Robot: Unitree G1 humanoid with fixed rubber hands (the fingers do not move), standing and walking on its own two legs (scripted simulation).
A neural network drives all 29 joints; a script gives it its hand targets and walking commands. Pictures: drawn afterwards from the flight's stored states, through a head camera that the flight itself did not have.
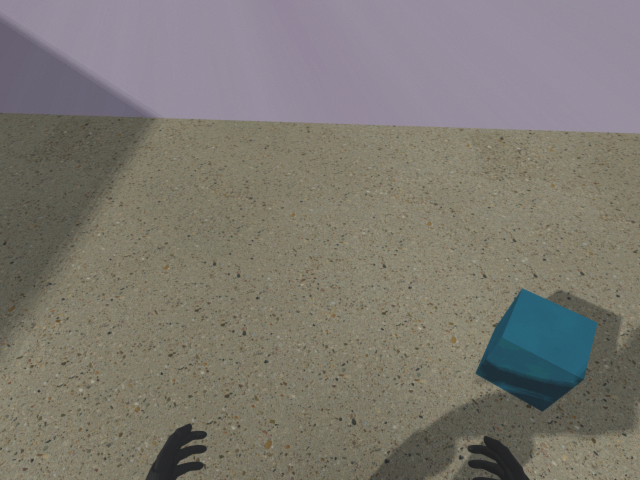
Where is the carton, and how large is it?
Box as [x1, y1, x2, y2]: [475, 288, 597, 411]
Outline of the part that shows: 522,288 496,326 475,373 542,411 583,379 597,323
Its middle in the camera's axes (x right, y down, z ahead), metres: +0.66 +0.33 +1.18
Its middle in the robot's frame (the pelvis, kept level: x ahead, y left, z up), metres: +0.57 -0.64 -0.63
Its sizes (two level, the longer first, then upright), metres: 0.210 0.200 0.250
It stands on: the floor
